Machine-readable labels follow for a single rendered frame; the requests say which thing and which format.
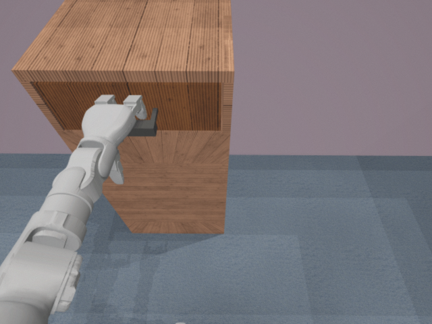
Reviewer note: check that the drawer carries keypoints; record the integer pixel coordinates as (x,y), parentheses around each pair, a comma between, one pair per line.
(181,105)

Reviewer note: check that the left robot forearm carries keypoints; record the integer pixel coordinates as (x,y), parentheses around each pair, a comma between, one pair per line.
(61,221)

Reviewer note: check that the cabinet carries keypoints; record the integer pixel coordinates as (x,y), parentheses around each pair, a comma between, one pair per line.
(174,182)

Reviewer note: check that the handle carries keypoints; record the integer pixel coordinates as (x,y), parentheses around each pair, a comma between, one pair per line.
(145,127)

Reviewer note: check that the robot left hand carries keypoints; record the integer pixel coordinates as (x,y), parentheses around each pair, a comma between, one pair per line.
(106,119)

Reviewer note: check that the left robot upper arm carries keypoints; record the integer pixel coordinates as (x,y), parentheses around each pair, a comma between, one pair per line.
(41,279)

